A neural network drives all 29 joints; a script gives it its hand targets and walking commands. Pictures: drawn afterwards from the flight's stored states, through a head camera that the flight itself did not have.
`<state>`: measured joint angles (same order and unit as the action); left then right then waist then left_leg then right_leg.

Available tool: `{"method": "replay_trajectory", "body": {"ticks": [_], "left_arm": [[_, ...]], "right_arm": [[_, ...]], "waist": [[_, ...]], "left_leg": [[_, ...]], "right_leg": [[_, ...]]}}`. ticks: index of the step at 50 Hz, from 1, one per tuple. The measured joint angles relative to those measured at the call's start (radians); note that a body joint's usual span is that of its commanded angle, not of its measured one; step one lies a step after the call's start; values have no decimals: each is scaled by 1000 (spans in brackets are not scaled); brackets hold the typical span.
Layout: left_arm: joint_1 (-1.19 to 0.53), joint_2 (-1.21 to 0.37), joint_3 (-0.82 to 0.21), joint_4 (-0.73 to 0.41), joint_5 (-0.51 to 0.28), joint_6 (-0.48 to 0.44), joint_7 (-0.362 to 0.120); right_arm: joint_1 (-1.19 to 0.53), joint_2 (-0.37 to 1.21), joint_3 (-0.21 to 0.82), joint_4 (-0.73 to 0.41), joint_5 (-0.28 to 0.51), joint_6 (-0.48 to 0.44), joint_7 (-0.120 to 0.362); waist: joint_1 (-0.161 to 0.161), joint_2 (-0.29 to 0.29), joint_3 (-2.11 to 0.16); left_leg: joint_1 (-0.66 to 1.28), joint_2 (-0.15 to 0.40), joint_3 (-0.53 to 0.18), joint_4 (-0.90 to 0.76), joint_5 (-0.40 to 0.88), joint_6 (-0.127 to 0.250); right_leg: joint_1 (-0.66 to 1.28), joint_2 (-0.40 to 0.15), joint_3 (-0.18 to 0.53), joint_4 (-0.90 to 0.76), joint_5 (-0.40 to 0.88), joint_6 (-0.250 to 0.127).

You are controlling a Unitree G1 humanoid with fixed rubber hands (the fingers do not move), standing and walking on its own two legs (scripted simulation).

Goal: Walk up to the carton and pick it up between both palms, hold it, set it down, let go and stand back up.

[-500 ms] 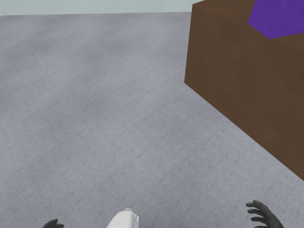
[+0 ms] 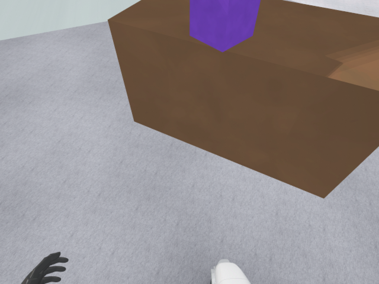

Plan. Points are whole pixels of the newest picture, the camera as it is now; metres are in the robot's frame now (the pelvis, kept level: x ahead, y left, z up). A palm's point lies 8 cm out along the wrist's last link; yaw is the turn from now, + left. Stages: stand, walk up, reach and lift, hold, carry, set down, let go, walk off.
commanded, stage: walk up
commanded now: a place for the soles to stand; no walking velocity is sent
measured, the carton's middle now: (224, 5) +1.11 -0.21 +0.09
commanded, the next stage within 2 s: none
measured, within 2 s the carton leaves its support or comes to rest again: neither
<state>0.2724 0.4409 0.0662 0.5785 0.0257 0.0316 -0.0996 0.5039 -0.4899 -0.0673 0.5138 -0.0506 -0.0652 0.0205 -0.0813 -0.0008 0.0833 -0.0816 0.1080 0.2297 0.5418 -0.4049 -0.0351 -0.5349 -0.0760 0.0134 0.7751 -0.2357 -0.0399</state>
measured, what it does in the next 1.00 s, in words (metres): walks ahead, turning right: right foot, then left foot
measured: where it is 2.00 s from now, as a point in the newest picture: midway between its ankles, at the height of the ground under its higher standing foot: (172, 201)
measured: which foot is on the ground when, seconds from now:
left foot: down 0.00-0.10, up 0.12-0.46, down 0.48-0.90, up 0.92-1.00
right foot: up 0.00-0.04, down 0.06-0.48, up 0.50-0.88, down 0.90-1.00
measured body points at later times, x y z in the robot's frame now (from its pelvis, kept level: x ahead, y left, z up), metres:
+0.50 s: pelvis +0.24 +0.07 -0.03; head +0.25 +0.04 +0.42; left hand +0.35 +0.38 -0.10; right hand +0.32 -0.27 -0.09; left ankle +0.37 +0.18 -0.73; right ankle +0.15 -0.13 -0.72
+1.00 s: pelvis +0.42 +0.06 -0.01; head +0.43 +0.03 +0.43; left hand +0.70 +0.24 -0.07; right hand +0.27 -0.24 -0.11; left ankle +0.41 +0.18 -0.67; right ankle +0.41 -0.07 -0.73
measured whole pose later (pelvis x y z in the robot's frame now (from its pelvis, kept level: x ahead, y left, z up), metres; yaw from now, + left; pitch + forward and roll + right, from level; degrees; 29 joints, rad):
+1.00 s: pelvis +0.42 +0.06 -0.01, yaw -29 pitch -4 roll -1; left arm 0.27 0.42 0.03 0.55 0.02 -0.03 0.02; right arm 0.49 -0.46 -0.07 0.58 -0.02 0.04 0.05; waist -0.06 0.05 0.12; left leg -0.33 0.06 0.07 1.13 -0.56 0.01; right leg -0.36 0.04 0.01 0.72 -0.30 -0.05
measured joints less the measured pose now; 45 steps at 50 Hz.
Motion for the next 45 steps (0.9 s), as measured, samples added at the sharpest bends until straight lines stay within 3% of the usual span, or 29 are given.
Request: {"method": "replay_trajectory", "body": {"ticks": [3,5,7,9,14,17,23,25,27,29,31,35,40,45], "left_arm": [[-25,7,-6,-22,4,-20,5],[-52,5,-14,-32,8,-40,22],[-61,-3,-24,-53,-10,-52,48],[-41,-17,-36,-69,-19,-55,77],[54,-38,-58,-54,-11,-55,105],[111,-37,-65,-35,-7,-57,105],[202,-21,-48,-4,-5,-43,110],[218,-4,-34,5,-6,-37,116],[186,6,-20,36,-20,-20,125],[148,9,-11,49,-24,-12,129],[118,14,-4,46,-21,-21,121],[79,12,-5,27,-17,-33,90],[28,-1,-21,11,-13,-32,66],[-9,-9,-28,-5,-5,-46,75]], "right_arm": [[12,-13,-1,0,10,25,5],[1,-14,-5,17,24,40,10],[-26,-4,0,39,39,58,21],[-58,3,11,43,43,60,25],[-129,15,30,-16,21,55,35],[-161,17,30,-36,18,62,46],[-202,11,-1,-48,12,66,63],[-194,3,-7,-71,5,40,55],[-188,19,-2,-63,5,30,39],[-167,39,9,-40,9,38,30],[-138,57,19,-20,6,36,22],[-74,56,21,3,-1,33,15],[-9,22,-5,16,13,42,18],[31,5,-10,39,28,64,24]], "waist": [[-10,22,4],[-11,68,29],[4,73,45],[25,81,49],[72,96,46],[101,96,35],[139,79,10],[130,55,6],[121,22,23],[113,7,29],[97,-8,34],[57,-15,27],[10,0,24],[3,30,22]], "left_leg": [[22,43,36,84,-96,-14],[-40,99,-18,291,-129,21],[-163,39,-146,570,-130,39],[-270,-5,-199,710,-126,46],[-440,-5,-215,581,-84,40],[-487,1,-214,474,19,36],[-432,-28,-219,284,119,51],[-384,-52,-203,244,114,48],[-382,-64,-166,319,77,35],[-341,-59,-145,309,50,41],[-288,-52,-128,255,55,48],[-187,-38,-92,138,65,61],[-89,-33,-44,54,45,56],[-49,-1,0,129,-62,34]], "right_leg": [[63,31,-21,-114,41,-17],[60,79,-38,-52,22,-2],[67,91,-23,2,-36,5],[107,99,-2,-11,-58,13],[203,104,67,-69,-85,15],[245,93,110,-69,-126,23],[300,51,200,-22,-242,57],[264,40,241,105,-313,33],[189,59,252,324,-329,18],[109,69,173,471,-294,18],[45,69,90,497,-254,21],[-1,71,-6,338,-194,28],[43,71,-27,64,-89,19],[168,104,-29,-166,18,-6]]}}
